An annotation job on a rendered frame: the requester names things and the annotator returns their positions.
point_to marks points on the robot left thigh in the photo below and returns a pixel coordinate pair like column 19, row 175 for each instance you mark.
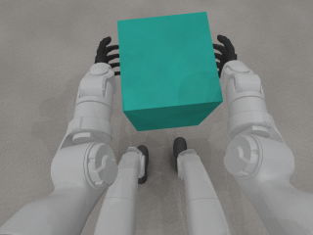
column 118, row 214

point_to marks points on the robot right forearm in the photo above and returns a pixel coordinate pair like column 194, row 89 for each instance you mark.
column 246, row 103

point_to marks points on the robot right upper arm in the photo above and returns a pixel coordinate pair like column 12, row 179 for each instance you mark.
column 263, row 168

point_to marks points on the robot left forearm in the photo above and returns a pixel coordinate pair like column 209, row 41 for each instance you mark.
column 93, row 108

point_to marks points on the robot left upper arm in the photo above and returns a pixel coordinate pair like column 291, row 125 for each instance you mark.
column 80, row 175

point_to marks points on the right robot shin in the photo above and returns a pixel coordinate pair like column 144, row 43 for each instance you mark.
column 189, row 151

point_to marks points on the right robot hand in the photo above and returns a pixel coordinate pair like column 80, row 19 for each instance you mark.
column 228, row 52

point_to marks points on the left robot hand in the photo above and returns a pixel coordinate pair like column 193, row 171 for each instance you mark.
column 102, row 54

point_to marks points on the carton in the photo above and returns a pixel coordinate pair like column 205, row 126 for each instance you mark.
column 168, row 72

